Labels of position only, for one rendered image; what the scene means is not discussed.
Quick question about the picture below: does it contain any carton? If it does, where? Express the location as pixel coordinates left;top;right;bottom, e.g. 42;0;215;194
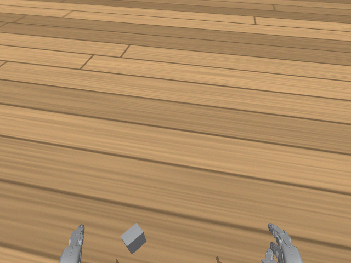
120;223;146;254

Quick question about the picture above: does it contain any right robot hand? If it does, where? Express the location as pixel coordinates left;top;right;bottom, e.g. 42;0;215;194
262;223;303;263

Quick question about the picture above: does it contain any left robot hand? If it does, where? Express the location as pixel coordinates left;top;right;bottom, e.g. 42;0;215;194
59;224;84;263

